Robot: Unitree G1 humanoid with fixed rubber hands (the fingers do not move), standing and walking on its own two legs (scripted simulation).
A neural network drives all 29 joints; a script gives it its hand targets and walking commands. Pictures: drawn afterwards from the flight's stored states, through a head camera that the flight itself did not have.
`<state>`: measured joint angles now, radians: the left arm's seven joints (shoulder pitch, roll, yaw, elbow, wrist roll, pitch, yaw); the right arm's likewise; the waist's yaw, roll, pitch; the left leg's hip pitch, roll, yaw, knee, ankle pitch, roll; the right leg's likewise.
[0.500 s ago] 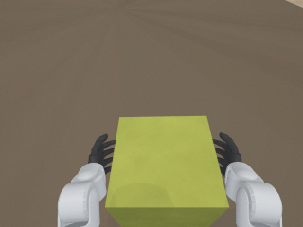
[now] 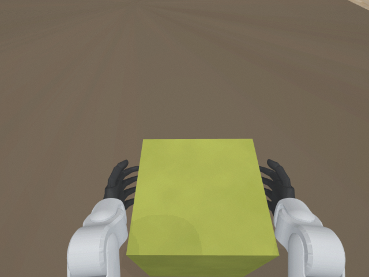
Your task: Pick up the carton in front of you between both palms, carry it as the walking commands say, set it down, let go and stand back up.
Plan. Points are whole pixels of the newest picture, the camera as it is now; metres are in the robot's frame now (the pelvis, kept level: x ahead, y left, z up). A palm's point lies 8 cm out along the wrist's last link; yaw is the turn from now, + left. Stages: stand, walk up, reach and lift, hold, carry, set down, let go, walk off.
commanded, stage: carry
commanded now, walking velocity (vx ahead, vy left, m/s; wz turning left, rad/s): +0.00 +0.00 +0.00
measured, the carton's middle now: (197, 213) +0.26 +0.00 +0.03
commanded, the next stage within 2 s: hold in 1.80 s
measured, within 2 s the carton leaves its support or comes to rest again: neither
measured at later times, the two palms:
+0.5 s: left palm (127, 170) +0.35 +0.16 +0.05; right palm (257, 166) +0.36 -0.14 +0.05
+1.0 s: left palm (124, 180) +0.34 +0.17 +0.02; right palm (250, 177) +0.35 -0.13 +0.02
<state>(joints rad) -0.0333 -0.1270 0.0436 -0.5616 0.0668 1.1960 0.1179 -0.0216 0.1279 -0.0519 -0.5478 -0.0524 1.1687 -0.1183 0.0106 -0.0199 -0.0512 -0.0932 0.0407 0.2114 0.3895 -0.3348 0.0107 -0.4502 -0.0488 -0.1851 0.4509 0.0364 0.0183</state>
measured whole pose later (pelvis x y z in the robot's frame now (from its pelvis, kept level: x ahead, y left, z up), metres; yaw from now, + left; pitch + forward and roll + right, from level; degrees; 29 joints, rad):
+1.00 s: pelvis +0.05 +0.01 -0.01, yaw +2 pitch +2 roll -1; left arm -0.23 -0.14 0.19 0.20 0.23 0.68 0.02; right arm -0.23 0.14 -0.19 0.19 -0.23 0.68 -0.02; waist 0.00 0.01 -0.06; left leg -0.15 0.03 0.12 0.53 -0.42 0.01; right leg -0.38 -0.08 -0.21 0.54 -0.18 -0.03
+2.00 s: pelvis +0.02 +0.02 +0.00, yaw +9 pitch -5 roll +0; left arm -0.22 -0.14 0.17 0.20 0.23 0.67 0.01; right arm -0.19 0.14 -0.17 0.13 -0.24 0.70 -0.03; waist 0.01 0.03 0.07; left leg -0.03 -0.03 0.02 0.41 -0.29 0.04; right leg -0.20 -0.03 0.02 0.36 -0.09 0.03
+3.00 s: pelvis -0.03 -0.02 -0.15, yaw +14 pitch +37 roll +1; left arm -0.84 -0.04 0.48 0.63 0.22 0.27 -0.05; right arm -0.76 0.15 -0.45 0.47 -0.28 0.30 -0.08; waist 0.00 0.05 -0.12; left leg -1.45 -0.06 -0.05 1.34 -0.54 -0.02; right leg -1.58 0.00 0.03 1.22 -0.29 0.01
